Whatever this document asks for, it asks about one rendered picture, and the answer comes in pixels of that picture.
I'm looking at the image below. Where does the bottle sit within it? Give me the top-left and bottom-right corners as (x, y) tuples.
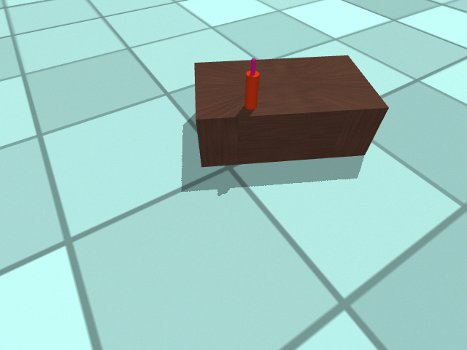
(245, 58), (259, 109)

